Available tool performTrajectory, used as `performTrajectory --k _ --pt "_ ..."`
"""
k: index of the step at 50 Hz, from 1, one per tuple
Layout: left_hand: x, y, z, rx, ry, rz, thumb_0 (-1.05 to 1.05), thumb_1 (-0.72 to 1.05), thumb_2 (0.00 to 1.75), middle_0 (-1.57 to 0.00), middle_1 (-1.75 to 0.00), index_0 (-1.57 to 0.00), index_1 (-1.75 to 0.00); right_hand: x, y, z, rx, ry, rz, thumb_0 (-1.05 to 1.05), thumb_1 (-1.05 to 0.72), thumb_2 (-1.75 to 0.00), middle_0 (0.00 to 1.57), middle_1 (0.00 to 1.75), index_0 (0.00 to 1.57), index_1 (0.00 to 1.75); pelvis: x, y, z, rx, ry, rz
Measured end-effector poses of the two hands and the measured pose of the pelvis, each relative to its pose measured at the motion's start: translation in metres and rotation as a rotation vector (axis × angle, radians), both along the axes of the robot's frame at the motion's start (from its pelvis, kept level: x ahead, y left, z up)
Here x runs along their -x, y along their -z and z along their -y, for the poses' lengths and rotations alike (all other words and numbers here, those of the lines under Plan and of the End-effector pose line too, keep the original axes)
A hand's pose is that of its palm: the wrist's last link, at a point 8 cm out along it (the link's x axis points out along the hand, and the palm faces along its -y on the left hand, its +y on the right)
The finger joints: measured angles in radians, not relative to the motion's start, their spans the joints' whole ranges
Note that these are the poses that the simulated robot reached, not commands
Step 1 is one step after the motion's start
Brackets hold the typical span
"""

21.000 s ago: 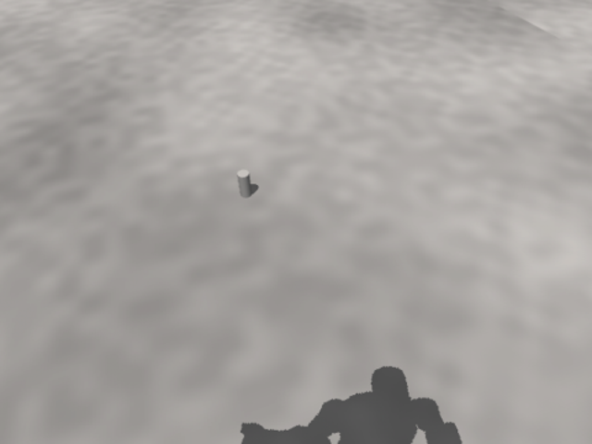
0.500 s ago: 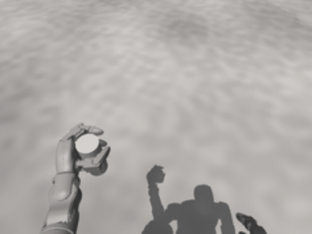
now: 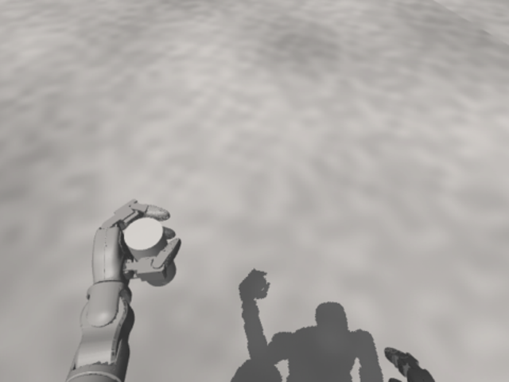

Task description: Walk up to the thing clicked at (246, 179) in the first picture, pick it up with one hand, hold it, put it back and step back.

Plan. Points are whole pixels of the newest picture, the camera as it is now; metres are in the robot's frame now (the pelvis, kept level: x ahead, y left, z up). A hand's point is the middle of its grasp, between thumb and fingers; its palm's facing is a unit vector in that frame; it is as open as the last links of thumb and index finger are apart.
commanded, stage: crouch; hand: left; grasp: from the side
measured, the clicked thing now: (152, 254) +0.33 +0.18 +0.01
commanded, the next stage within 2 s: lower in 1.82 s
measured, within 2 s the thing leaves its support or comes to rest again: neither
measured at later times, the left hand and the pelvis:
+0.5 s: hand (172, 277) +0.35 +0.18 -0.13, palm faces +0.17 -0.98 -0.04, open 7.3 cm; pelvis -0.03 +0.00 -0.11, yaw -1 degrees
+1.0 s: hand (182, 307) +0.37 +0.20 -0.36, palm faces +0.24 -0.97 -0.04, open 7.3 cm; pelvis -0.08 +0.00 -0.31, yaw -3 degrees
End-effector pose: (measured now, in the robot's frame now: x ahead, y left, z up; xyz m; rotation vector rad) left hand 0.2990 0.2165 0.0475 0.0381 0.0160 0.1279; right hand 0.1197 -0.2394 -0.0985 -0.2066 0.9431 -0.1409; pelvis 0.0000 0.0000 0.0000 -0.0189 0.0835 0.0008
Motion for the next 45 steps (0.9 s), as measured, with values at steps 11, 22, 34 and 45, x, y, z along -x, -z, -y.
performTrajectory --k 11,22,34,45 --pt "-0.001 0.038 -0.001 0.023 -0.035 -0.051 0.0 -0.02 1.02 -0.85 -1.02 -0.87 -1.03 0.001 0.009 0.0 0.001 -0.017 -0.01 0.01 -0.88 -0.9 0.2 0.3 0.2 0.3 0.007 0.011 -0.001 0.001 0.001 -0.052" --pt "-0.014 0.138 -0.006 0.016 -0.052 -0.016 0.0 -0.03 1.04 -0.85 -1.02 -0.87 -1.04 0.024 0.08 0.02 0.057 -0.055 -0.109 0.01 -0.89 -0.9 0.21 0.3 0.2 0.3 0.026 0.081 0.003 0.013 0.002 -0.266" --pt "-0.04 0.257 -0.022 -0.006 -0.088 0.011 -0.01 -0.03 1.04 -0.85 -1.02 -0.88 -1.04 0.054 0.21 0.023 0.037 -0.068 -0.259 0.01 -0.9 -0.9 0.2 0.3 0.2 0.3 0.044 0.191 0.003 0.02 0.02 -0.449" --pt "-0.037 0.368 -0.023 0.013 -0.094 -0.03 -0.01 -0.03 1.04 -0.85 -1.02 -0.88 -1.04 0.082 0.297 0.024 0.047 -0.1 -0.338 0.01 -0.91 -0.9 0.21 0.3 0.2 0.3 0.068 0.275 0.004 0.025 0.032 -0.504"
